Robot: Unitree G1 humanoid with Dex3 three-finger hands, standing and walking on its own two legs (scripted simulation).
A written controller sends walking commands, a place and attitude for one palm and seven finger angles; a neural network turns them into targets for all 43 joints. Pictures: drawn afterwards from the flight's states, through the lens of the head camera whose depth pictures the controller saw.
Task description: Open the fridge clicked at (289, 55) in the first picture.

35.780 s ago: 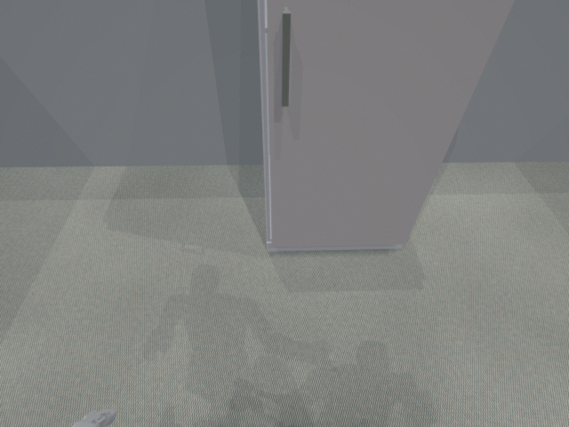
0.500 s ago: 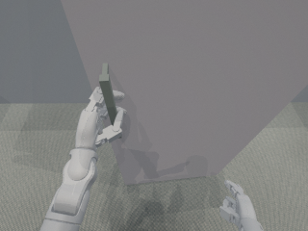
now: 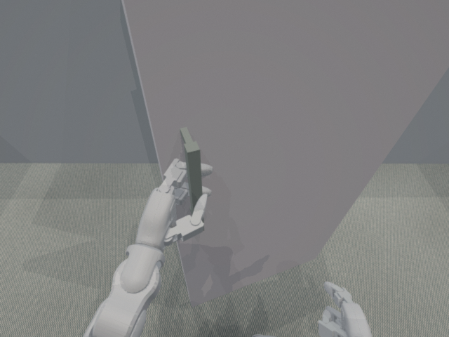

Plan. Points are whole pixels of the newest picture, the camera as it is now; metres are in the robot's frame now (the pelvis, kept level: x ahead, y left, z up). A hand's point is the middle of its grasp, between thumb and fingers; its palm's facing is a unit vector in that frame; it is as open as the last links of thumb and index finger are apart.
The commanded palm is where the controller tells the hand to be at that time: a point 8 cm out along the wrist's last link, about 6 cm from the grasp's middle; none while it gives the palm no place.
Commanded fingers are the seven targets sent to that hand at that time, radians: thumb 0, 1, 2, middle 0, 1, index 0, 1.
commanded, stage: walk backward, drawing the door open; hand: left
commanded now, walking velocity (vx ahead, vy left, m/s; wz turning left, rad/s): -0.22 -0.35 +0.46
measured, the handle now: (192, 186) +0.34 +0.06 +0.11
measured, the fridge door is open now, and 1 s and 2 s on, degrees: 19 53 83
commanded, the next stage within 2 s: stop walking and hold the door back in 1.80 s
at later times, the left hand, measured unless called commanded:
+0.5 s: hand (269, 314) +0.14 -0.05 +0.11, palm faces -0.02 -0.99 -0.12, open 6.8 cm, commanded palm +0.11 +0.00 +0.11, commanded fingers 0.00 0.90 0.90 -0.45 -1.40 -0.45 -1.40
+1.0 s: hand out of the picture +0.06 -0.18 +0.11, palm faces +0.44 -0.89 -0.15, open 6.9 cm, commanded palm +0.01 -0.16 +0.11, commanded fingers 0.00 0.90 0.90 -0.45 -1.40 -0.45 -1.40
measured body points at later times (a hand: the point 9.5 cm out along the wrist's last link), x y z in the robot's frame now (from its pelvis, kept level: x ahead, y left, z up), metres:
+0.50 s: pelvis -0.11 -0.15 -0.01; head -0.07 -0.14 +0.44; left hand +0.14 +0.00 +0.12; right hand +0.10 -0.35 -0.11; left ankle -0.14 -0.06 -0.74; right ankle -0.07 -0.20 -0.74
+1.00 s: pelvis -0.11 -0.41 -0.01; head -0.06 -0.37 +0.43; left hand +0.03 -0.14 +0.12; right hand +0.17 -0.51 -0.10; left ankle -0.17 -0.37 -0.72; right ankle -0.06 -0.48 -0.74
